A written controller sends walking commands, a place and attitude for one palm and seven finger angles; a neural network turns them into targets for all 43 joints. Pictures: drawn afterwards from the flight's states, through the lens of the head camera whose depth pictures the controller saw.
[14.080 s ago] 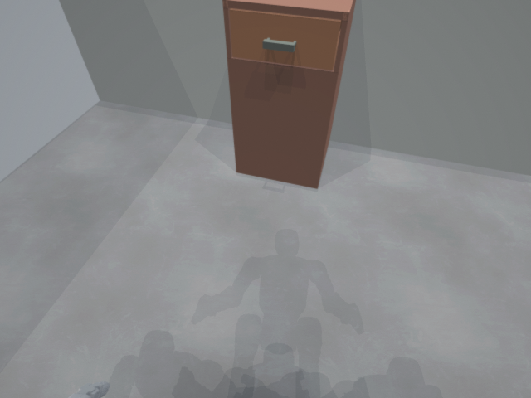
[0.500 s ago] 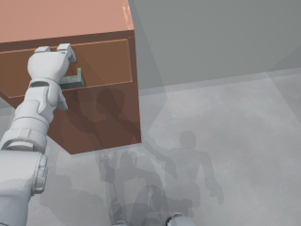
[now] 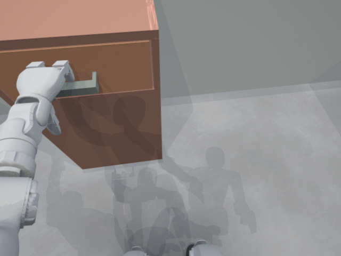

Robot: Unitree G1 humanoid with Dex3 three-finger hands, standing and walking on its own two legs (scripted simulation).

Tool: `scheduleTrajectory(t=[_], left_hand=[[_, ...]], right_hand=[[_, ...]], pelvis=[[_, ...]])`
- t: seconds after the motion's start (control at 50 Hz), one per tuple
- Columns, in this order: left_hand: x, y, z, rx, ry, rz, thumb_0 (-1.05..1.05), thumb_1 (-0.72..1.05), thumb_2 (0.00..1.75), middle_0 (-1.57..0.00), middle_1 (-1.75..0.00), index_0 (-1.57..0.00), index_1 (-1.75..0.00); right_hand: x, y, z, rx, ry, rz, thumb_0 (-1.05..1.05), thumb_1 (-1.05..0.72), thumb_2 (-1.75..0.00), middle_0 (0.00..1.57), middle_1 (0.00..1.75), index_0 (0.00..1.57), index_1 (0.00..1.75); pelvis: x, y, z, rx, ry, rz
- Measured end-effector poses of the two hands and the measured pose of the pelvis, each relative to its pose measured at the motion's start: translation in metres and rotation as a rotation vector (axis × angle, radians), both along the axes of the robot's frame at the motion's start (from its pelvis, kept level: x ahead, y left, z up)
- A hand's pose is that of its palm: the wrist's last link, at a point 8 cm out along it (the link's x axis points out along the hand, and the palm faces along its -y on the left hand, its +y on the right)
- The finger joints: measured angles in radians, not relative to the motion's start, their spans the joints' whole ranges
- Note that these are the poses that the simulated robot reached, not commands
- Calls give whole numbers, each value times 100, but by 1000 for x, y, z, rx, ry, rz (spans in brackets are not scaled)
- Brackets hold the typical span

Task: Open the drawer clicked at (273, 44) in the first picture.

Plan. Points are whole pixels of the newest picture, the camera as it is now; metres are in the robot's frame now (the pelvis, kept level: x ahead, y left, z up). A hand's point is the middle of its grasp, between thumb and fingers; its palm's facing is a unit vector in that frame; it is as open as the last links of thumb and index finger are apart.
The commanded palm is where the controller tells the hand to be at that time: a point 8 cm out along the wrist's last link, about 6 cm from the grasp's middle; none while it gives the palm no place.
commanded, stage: lower the fingers behind the handle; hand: left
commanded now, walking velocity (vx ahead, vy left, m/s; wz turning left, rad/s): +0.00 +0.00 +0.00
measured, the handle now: (74, 82) +0.55 +0.25 +0.01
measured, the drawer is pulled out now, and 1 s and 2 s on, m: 0.00 0.00 0.00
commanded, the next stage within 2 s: close the thumb around the handle in 1.18 s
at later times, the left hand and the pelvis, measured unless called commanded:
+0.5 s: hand (56, 100) +0.49 +0.28 +0.02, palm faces -0.11 -0.01 -0.99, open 13.8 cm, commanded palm +0.48 +0.27 +0.07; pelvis +0.01 +0.01 -0.01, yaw -1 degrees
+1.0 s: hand (61, 104) +0.50 +0.28 -0.01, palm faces -0.10 -0.01 -0.99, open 13.9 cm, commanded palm +0.49 +0.27 +0.05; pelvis -0.01 +0.01 -0.02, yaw -1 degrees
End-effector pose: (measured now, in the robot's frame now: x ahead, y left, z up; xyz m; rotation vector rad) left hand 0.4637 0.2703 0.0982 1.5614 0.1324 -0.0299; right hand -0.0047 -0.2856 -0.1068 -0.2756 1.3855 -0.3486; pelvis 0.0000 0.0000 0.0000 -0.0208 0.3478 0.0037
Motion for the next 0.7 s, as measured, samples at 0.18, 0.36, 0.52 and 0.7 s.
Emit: scheduleTrajectory(t=[0.18, 0.36, 0.52, 0.7], left_hand=[[11, 3, -15, 6, -72, 86, 0, -49, 30, -31, -120, -32, -120], [16, 2, -19, 14, 5, 94, 1, -49, 30, -31, -121, -32, -120], [13, 7, -29, 5, 16, 54, 0, -49, 30, -30, -121, -32, -120], [10, 8, -47, -14, -45, 43, 0, -49, 30, -32, -122, -31, -120]], right_hand=[[4, 4, -7, 19, 6, 5, 1, -90, -90, 20, 30, 20, 30], [1, 29, -13, 73, 2, -21, 1, -90, -90, 21, 30, 20, 30], [-6, 36, -18, 84, 33, -22, 1, -90, -90, 21, 30, 20, 30], [-8, 27, -22, 56, 58, -1, 1, -90, -90, 21, 30, 20, 30]], pelvis=[[0, 5, -7, -11, 33, 3], [4, 10, -5, -12, 28, -9], [5, 13, -10, -13, 43, -12], [1, 15, -20, -20, 74, -3]])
